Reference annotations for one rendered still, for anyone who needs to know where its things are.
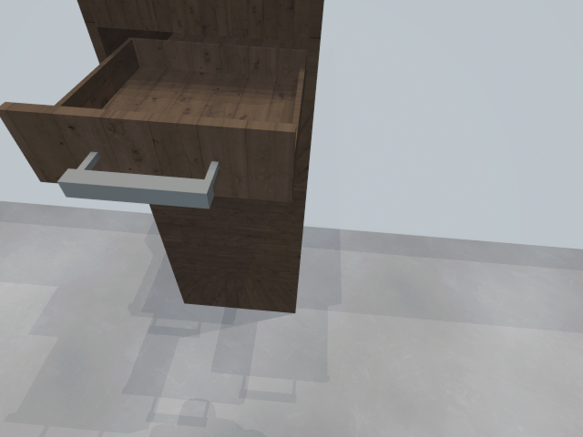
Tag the handle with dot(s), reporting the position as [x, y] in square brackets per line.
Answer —
[135, 188]

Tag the cabinet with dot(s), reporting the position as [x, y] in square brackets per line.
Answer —
[239, 253]

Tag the drawer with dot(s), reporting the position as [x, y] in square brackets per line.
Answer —
[169, 108]

